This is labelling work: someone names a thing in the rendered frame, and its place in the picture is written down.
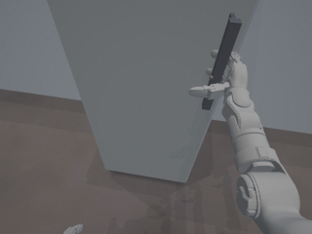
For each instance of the robot right hand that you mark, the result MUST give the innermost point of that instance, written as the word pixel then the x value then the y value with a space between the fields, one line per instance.
pixel 235 77

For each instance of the right robot upper arm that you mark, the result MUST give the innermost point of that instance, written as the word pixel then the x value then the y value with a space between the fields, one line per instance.
pixel 271 200

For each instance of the robot right forearm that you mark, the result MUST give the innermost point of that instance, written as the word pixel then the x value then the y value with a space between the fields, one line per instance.
pixel 252 151

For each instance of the fridge door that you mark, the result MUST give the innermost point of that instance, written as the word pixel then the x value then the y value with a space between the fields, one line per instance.
pixel 133 63

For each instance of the handle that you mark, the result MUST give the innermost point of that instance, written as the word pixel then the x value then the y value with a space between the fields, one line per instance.
pixel 230 35

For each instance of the robot left hand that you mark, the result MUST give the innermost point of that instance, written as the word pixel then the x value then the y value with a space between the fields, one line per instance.
pixel 76 229

